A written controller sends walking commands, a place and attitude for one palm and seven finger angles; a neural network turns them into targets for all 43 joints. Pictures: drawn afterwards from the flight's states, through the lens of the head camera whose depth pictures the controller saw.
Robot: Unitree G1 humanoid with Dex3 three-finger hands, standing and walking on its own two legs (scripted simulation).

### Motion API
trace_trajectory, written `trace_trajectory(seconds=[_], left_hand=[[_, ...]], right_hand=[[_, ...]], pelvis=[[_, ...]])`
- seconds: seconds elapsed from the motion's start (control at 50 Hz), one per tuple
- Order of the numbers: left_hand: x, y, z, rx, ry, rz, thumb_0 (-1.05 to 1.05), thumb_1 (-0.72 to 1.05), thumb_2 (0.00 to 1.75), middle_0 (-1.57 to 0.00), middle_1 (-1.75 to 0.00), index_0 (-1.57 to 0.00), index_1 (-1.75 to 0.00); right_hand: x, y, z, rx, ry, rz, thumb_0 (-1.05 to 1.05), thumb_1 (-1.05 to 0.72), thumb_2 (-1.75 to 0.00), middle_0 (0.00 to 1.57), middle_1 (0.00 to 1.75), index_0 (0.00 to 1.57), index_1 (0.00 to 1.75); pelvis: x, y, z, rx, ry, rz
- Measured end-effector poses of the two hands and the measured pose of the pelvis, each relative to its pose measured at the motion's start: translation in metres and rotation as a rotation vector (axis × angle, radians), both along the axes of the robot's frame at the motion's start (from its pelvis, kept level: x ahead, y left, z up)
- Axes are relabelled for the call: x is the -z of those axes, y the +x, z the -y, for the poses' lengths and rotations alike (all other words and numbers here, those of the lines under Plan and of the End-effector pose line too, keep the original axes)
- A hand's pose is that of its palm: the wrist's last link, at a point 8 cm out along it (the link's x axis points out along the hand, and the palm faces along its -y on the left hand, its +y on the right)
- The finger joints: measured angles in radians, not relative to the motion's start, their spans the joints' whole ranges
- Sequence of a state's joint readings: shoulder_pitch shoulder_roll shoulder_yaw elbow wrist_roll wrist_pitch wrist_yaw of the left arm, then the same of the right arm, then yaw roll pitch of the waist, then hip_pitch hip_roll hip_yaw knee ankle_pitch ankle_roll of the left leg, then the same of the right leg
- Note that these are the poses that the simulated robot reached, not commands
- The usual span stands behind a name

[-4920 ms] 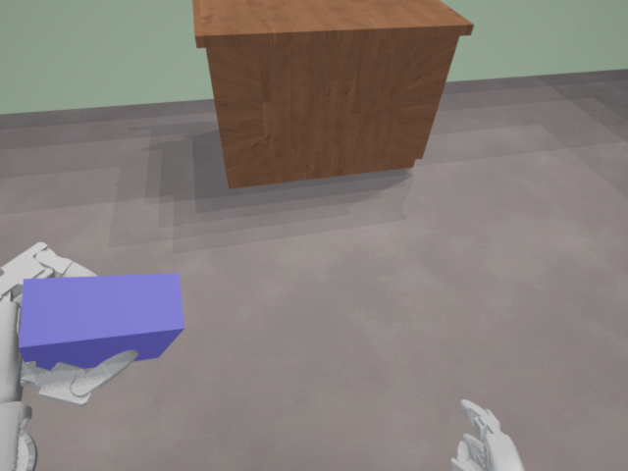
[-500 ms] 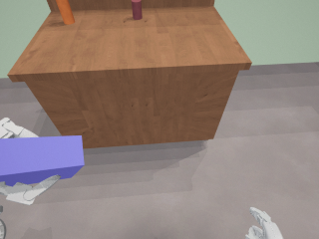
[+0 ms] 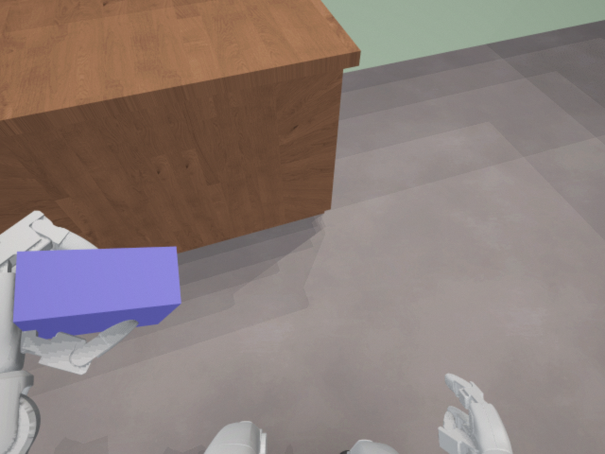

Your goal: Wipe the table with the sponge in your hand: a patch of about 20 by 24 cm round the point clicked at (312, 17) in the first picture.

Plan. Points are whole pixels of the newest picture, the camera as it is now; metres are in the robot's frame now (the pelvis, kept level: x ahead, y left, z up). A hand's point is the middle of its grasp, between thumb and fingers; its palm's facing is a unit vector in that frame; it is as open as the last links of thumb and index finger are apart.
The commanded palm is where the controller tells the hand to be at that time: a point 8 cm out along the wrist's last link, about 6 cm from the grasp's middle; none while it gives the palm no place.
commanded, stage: take the last steps up to it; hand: left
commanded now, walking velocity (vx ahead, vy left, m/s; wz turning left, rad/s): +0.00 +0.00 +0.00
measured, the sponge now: (124, 293) +0.25 +0.19 +0.14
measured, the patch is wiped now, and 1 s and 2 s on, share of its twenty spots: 0.00 0.00 0.00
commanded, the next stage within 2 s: none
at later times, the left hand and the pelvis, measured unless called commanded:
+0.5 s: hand (102, 299) +0.23 +0.19 +0.17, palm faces +0.35 -0.84 -0.42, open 9.8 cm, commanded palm +0.16 +0.25 +0.19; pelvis +0.01 -0.03 +0.00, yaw +1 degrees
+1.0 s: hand (45, 205) +0.31 +0.26 +0.20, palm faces +0.38 -0.81 -0.45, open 9.8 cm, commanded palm +0.25 +0.31 +0.19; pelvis +0.09 +0.03 +0.01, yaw +1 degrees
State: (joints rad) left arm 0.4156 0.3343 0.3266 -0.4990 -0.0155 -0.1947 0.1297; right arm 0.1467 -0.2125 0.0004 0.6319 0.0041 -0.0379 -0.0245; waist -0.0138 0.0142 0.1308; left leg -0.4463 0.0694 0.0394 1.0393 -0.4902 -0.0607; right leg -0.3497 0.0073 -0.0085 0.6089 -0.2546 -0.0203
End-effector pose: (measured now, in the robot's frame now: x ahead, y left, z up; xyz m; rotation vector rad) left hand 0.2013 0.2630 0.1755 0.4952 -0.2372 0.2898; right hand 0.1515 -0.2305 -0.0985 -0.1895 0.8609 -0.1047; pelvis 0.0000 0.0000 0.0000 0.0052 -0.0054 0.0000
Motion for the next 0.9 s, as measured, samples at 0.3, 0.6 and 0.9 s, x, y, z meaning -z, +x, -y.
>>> trace_trajectory(seconds=[0.3,0.6,0.9], left_hand=[[-0.027,-0.028,-0.021,-0.059,0.056,0.089,-0.01,-0.46,1.00,-0.79,-1.34,-0.78,-1.34],[-0.024,-0.004,0.022,0.005,0.080,0.010,-0.01,-0.46,1.00,-0.79,-1.34,-0.78,-1.35],[-0.008,0.058,-0.047,-0.054,0.021,0.088,-0.01,-0.46,1.00,-0.79,-1.34,-0.78,-1.35]], right_hand=[[-0.036,-0.032,0.031,0.121,-0.084,0.078,0.01,-0.91,-0.90,0.19,0.30,0.20,0.30],[-0.010,0.003,0.025,0.039,0.007,-0.001,0.01,-0.90,-0.89,0.20,0.30,0.20,0.30],[-0.026,0.084,-0.024,0.029,-0.057,0.104,0.01,-0.91,-0.90,0.19,0.30,0.20,0.30]], pelvis=[[-0.014,0.005,0.006,0.025,-0.046,-0.012],[-0.014,0.020,0.026,-0.010,0.016,-0.013],[-0.002,0.073,-0.027,-0.025,0.009,0.004]])
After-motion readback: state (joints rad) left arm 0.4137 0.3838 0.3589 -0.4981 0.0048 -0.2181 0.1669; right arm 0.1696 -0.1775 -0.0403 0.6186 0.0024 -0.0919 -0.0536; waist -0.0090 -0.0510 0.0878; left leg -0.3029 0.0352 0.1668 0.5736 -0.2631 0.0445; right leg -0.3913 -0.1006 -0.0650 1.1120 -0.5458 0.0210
